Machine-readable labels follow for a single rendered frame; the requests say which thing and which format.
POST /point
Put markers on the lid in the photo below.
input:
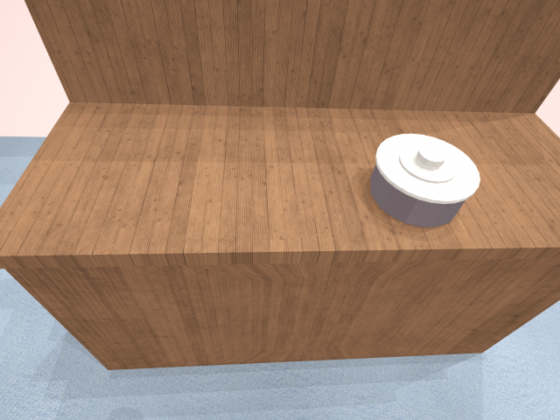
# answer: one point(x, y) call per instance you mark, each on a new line
point(457, 179)

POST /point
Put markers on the table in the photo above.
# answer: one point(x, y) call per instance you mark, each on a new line
point(204, 199)

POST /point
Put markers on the knob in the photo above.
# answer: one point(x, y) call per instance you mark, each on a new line
point(431, 155)

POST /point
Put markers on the pot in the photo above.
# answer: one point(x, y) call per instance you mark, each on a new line
point(407, 209)

